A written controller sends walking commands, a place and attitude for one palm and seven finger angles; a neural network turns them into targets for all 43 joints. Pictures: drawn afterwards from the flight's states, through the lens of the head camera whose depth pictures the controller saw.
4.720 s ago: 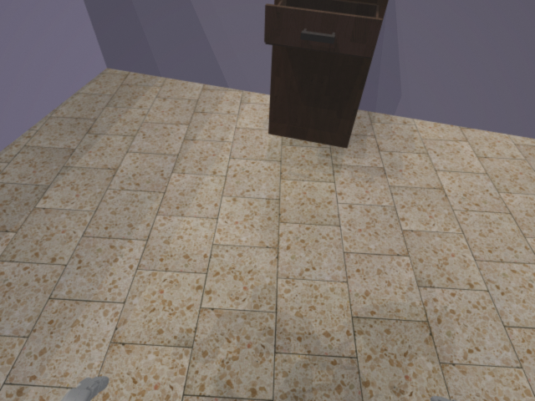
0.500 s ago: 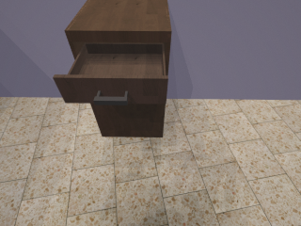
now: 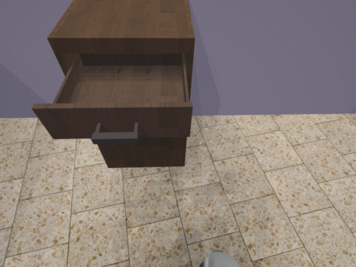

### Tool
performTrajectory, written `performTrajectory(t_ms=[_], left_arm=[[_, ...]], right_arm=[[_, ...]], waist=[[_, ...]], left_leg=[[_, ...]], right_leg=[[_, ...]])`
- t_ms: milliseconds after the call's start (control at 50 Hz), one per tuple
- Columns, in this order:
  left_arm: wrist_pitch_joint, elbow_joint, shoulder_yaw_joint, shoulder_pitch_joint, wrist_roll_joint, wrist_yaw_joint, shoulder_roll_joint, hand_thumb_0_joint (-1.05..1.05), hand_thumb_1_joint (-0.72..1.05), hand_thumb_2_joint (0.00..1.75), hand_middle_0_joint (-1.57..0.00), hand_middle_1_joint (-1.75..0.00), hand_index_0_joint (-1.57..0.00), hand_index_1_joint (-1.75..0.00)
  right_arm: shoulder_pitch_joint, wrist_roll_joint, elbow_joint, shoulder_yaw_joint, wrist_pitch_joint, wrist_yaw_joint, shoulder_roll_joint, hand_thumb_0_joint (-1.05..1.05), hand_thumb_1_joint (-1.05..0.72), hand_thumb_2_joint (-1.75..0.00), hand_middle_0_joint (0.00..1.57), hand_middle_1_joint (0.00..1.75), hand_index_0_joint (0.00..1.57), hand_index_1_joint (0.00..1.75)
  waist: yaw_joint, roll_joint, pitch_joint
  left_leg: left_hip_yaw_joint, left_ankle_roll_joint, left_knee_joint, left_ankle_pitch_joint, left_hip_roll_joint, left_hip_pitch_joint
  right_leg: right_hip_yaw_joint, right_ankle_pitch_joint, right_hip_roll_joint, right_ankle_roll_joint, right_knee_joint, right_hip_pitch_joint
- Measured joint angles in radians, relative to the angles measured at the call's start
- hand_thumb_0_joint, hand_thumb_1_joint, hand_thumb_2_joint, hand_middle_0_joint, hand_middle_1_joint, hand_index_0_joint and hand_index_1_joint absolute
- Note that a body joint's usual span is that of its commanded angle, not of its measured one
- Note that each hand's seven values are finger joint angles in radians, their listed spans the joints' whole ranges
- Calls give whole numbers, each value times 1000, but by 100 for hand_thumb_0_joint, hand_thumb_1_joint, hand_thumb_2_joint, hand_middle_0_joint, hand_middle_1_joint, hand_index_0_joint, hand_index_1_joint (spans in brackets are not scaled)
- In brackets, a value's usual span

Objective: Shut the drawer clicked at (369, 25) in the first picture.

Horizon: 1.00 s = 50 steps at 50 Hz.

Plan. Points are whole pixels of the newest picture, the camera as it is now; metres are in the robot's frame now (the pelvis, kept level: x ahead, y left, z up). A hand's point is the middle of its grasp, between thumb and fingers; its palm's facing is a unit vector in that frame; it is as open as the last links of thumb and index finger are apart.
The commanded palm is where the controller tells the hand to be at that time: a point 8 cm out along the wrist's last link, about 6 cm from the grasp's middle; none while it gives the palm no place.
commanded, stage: take the last steps up to it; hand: left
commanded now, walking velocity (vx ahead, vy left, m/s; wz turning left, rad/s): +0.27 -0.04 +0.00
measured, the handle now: (116, 132) +0.48 +0.20 -0.03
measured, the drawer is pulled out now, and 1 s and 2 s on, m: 0.28 0.28 0.28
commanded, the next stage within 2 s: come to a stop and stand still in 0.38 s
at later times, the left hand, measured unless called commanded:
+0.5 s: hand out of the picture +0.12 +0.11 -0.17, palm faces +0.12 -0.98 -0.15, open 7.3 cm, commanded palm none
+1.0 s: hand (120, 264) +0.16 +0.15 -0.17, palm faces +0.05 -0.96 -0.28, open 7.4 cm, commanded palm none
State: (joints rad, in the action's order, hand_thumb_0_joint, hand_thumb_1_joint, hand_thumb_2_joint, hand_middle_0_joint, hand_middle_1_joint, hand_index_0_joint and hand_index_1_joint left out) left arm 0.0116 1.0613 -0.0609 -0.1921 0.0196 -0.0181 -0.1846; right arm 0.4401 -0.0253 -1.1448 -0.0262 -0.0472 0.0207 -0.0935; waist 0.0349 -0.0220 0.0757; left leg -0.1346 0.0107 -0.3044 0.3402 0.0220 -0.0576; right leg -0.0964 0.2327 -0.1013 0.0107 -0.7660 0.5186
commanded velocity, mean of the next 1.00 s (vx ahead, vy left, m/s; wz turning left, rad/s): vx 0.04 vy -0.02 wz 0.02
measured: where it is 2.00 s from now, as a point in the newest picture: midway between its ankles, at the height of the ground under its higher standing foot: outside the picture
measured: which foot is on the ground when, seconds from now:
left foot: down 0.00-0.08, up 0.10-0.56, down 0.58-1.00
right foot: up 0.00-0.06, down 0.08-0.70, up 0.72-1.00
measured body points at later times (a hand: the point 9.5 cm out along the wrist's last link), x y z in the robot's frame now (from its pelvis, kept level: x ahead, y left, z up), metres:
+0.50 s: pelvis +0.14 -0.05 +0.00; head +0.14 -0.04 +0.45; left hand +0.11 +0.17 -0.16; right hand +0.22 -0.27 -0.14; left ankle +0.19 +0.08 -0.71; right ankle +0.14 -0.12 -0.74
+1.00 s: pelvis +0.12 -0.05 +0.00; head +0.15 -0.06 +0.44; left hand +0.16 +0.20 -0.15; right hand +0.18 -0.29 -0.16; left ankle +0.19 +0.08 -0.74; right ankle +0.09 -0.18 -0.72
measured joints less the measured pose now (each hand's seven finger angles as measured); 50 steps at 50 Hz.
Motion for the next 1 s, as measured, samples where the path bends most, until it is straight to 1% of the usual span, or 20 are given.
performTrajectory(t_ms=[40,80,100,120,160,180,220,300,380,520,560,580,620,660,740,800,840,880,940,1000], left_arm=[[-8,-10,0,25,0,-1,2,1,92,90,-20,-30,-19,-30],[-33,-26,2,41,2,-3,0,1,91,90,-20,-30,-19,-30],[-51,-31,-1,52,4,1,3,0,91,90,-20,-30,-19,-30],[-65,-37,-1,61,2,4,7,0,91,90,-20,-30,-19,-30],[-77,-42,3,65,-4,10,16,0,91,90,-20,-30,-19,-30],[-78,-41,6,60,-6,14,22,0,91,90,-20,-30,-20,-30],[-75,-33,10,41,-8,24,35,0,91,90,-20,-30,-20,-30],[-79,-15,8,-7,-6,41,28,-1,94,90,-20,-30,-20,-30],[-73,12,21,-57,-1,36,33,-1,94,90,-20,-30,-20,-30],[-67,54,35,-131,4,27,57,0,91,90,-20,-30,-20,-30],[-60,69,38,-149,0,31,63,0,91,90,-20,-30,-20,-30],[-55,77,41,-159,-2,34,67,0,91,90,-20,-30,-20,-30],[-40,92,45,-160,-7,43,64,0,91,90,-20,-30,-20,-30],[-27,98,49,-163,-8,53,63,0,91,90,-20,-30,-20,-30],[2,84,51,-148,-7,51,61,0,90,90,-20,-30,-20,-30],[23,52,38,-112,-1,50,48,0,90,90,-20,-30,-20,-30],[32,27,23,-86,2,52,31,0,90,90,-20,-30,-20,-30],[38,2,8,-64,3,54,10,0,90,90,-20,-30,-20,-30],[41,-26,-6,-39,2,56,-20,0,90,90,-20,-30,-20,-30],[30,-35,-4,-28,0,54,-30,0,91,90,-20,-30,-19,-30]], right_arm=[[9,-2,-9,-3,3,-1,-6,1,-90,-90,20,30,20,30],[23,3,-18,-5,6,-4,-10,1,-90,-90,20,30,20,30],[18,8,-25,-6,12,-8,-14,1,-90,-90,20,30,20,30],[4,14,-28,-6,21,-10,-18,1,-90,-90,20,30,20,30],[-29,19,-23,-11,33,-12,-30,1,-91,-90,20,30,20,30],[-48,18,-17,-15,36,-13,-37,1,-91,-90,20,30,20,30],[-88,13,4,-23,40,-12,-53,1,-91,-90,20,30,20,30],[-167,5,58,-32,43,-12,-74,1,-91,-90,19,30,20,30],[-227,5,93,-33,45,-19,-79,1,-91,-90,19,30,20,30],[-284,10,97,-17,44,-28,-61,1,-91,-90,19,30,20,30],[-293,12,92,-6,38,-23,-52,1,-91,-90,19,30,20,30],[-294,15,90,-3,30,-17,-49,0,-92,-90,19,30,20,30],[-304,18,81,4,18,-4,-32,0,-92,-90,19,30,20,30],[-310,21,76,16,22,4,-20,0,-93,-90,19,30,20,30],[-323,27,84,19,34,21,-9,-1,-93,-90,20,30,20,30],[-336,27,103,4,37,37,-15,-1,-93,-90,20,30,20,30],[-342,22,111,-4,45,40,-26,-2,-94,-90,20,30,21,30],[-340,16,113,-10,55,36,-38,-2,-94,-90,20,30,21,30],[-324,9,107,-18,68,26,-55,-1,-93,-90,20,30,20,30],[-297,4,91,-25,78,12,-76,0,-92,-90,20,30,20,30]], waist=[[12,13,6],[14,24,8],[8,34,14],[6,41,23],[1,48,31],[-4,48,28],[-9,52,14],[-12,56,-18],[-22,54,-40],[-73,34,-42],[-85,28,-38],[-88,31,-38],[-93,1,-25],[-102,-23,-19],[-96,-39,-6],[-79,-30,16],[-69,-20,28],[-61,-13,33],[-52,-6,27],[-40,13,7]], left_leg=[[-4,19,-32,41,14,-12],[1,34,-131,110,37,3],[6,23,-250,142,58,47],[36,7,-413,167,66,113],[85,-17,-707,161,59,249],[92,-22,-802,130,59,310],[93,-23,-885,59,68,411],[84,-1,-824,-36,89,538],[72,17,-676,-79,96,566],[56,20,-407,-59,73,463],[57,20,-298,-106,61,399],[59,10,-237,-162,59,361],[47,-23,-213,-134,36,329],[28,-37,-203,-115,22,307],[-3,-51,-158,-132,-3,284],[-12,-58,-141,-156,-6,299],[-13,-57,-137,-171,2,316],[-14,-50,-139,-184,14,333],[-12,-33,-148,-199,32,355],[-4,-12,-167,-205,49,372]], right_leg=[[-15,2,15,-15,80,-37],[-32,-44,35,-34,176,-103],[-40,-65,46,-51,157,-103],[-50,-46,52,-68,125,-103],[-67,-6,60,-87,122,-138],[-72,1,64,-91,143,-161],[-82,-12,76,-89,203,-211],[-99,-38,99,-97,314,-287],[-106,-43,116,-98,377,-336],[-107,-10,125,-80,398,-386],[-106,13,123,-68,375,-390],[-106,30,125,-61,354,-388],[-98,54,100,-43,316,-389],[-79,57,84,-29,317,-401],[-32,99,59,-5,256,-369],[31,223,62,4,49,-270],[65,253,70,9,-91,-204],[88,252,74,16,-180,-158],[98,239,65,18,-172,-149],[82,208,48,12,-3,-219]])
